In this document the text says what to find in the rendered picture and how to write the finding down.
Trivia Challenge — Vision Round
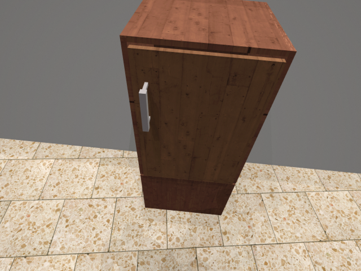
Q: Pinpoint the cupboard door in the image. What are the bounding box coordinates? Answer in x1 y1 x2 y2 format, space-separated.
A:
127 45 286 184

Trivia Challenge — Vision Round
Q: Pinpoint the handle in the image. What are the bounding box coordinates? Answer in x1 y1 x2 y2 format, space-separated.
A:
139 82 151 132

